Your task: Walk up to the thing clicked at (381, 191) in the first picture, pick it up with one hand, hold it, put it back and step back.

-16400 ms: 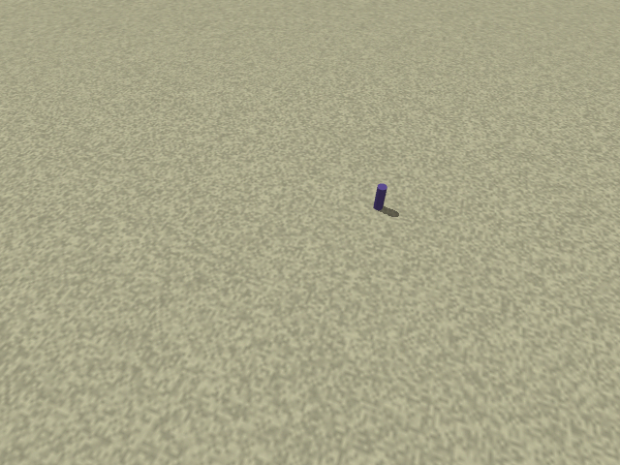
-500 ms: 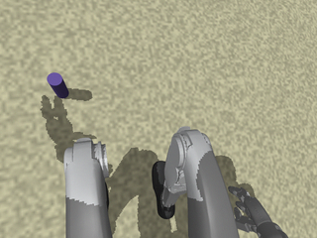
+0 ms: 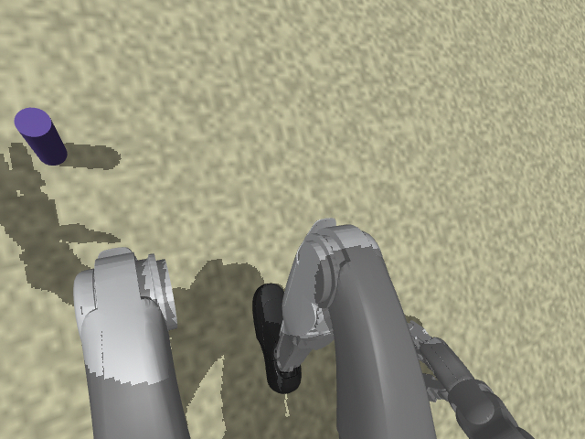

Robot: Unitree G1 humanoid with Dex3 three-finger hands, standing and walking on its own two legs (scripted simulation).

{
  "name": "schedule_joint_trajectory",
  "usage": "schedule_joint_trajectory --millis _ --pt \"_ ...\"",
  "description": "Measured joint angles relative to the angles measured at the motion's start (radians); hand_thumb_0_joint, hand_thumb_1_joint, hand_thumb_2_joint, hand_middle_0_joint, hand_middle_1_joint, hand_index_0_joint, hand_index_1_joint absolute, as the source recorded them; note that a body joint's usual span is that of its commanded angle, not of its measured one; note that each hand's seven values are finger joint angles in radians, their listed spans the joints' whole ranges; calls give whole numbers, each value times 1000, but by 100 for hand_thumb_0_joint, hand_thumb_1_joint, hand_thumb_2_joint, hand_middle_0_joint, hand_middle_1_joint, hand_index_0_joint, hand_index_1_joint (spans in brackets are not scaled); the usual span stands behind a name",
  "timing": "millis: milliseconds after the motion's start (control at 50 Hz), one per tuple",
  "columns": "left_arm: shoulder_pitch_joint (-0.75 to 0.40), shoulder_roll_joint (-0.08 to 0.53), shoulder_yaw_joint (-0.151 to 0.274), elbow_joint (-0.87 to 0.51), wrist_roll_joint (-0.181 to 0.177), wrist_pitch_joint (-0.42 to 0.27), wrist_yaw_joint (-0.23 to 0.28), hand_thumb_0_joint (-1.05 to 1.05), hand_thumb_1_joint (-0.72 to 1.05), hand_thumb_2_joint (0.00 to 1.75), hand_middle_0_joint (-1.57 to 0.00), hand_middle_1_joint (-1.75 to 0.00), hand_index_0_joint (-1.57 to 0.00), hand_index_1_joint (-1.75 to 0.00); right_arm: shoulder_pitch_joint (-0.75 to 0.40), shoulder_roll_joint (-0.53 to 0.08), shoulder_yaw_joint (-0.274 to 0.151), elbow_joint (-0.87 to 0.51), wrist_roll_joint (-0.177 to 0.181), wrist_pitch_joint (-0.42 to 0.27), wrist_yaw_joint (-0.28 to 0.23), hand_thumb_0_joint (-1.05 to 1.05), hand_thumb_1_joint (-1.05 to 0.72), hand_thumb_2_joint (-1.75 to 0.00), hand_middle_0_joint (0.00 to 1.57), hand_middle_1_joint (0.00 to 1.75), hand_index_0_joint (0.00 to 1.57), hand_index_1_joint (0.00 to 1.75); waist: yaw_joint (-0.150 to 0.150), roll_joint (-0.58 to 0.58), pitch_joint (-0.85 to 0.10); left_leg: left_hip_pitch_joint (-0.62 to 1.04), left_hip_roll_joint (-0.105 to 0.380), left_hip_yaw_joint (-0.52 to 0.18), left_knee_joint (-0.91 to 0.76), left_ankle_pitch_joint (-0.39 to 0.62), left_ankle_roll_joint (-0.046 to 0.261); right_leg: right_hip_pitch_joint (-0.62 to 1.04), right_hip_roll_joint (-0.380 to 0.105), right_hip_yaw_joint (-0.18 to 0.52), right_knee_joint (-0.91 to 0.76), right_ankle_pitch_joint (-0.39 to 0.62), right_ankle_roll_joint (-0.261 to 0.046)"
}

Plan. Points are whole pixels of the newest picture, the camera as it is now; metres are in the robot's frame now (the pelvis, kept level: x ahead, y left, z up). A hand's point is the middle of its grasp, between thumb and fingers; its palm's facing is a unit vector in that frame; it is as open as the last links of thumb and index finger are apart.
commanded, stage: approach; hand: left
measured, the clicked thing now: (44, 139) +0.52 +0.27 -0.27
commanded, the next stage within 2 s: close in in 0.18 s
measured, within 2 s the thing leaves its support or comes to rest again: neither
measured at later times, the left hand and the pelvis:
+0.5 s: hand out of the picture +0.46 +0.31 -0.21, palm faces +0.30 -0.95 +0.06, open 17.4 cm; pelvis -0.01 +0.01 -0.03, yaw -5 degrees
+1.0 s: hand (35, 148) +0.48 +0.27 -0.21, palm faces +0.31 -0.95 -0.01, open 17.0 cm; pelvis -0.01 +0.01 -0.03, yaw -7 degrees
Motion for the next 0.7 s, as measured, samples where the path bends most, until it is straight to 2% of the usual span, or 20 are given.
schedule_joint_trajectory --millis 100,200,340,420,480,580,640,700 --pt "15 -17 4 35 11 -100 50 -1 -51 5 -3 -9 -5 -7 -45 7 59 -3 -40 19 11 0 -89 -89 21 30 20 30 -27 -45 63 -2 1 -29 49 -11 1 11 6 -23 26 1 6" --pt "26 -2 -4 58 20 -192 96 -1 -52 6 -3 -10 -5 -8 -84 10 116 -7 -82 41 17 0 -90 -89 21 30 20 30 -43 -87 118 1 4 -58 88 -21 2 23 15 -47 41 5 12" --pt "35 14 -72 139 -20 -294 147 -1 -54 7 -3 -10 -5 -9 -137 -2 188 -28 -127 62 22 0 -91 -90 21 30 21 30 -58 -118 169 8 10 -92 134 -33 10 42 30 -72 54 13 26" --pt "40 1 -93 178 -25 -343 200 -1 -56 7 -3 -11 -6 -9 -171 -5 226 -49 -149 73 23 0 -91 -89 21 30 21 30 -68 -137 189 19 13 -116 156 -36 11 59 39 -90 58 22 32" --pt "37 -16 -99 195 -13 -382 266 -1 -56 8 -3 -12 -7 -9 -192 -5 248 -64 -166 82 27 0 -90 -89 21 30 21 30 -71 -152 202 30 12 -134 168 -35 8 73 44 -103 59 31 35" --pt "37 -25 -123 210 31 -434 379 -1 -56 11 -4 -14 -8 -11 -210 -5 272 -79 -194 103 36 0 -90 -89 21 30 21 30 -75 -169 220 40 10 -158 181 -27 5 91 50 -120 56 45 38" --pt "42 -20 -153 208 53 -453 425 -1 -55 13 -4 -15 -8 -12 -213 -8 280 -81 -207 116 39 0 -90 -89 21 30 20 30 -77 -169 231 39 10 -163 185 -21 10 96 53 -124 53 53 43" --pt "45 -15 -178 205 59 -466 456 -1 -55 14 -5 -16 -9 -13 -212 -12 286 -79 -216 129 43 0 -90 -89 21 30 20 30 -80 -165 239 36 13 -162 186 -16 17 96 56 -123 50 58 48"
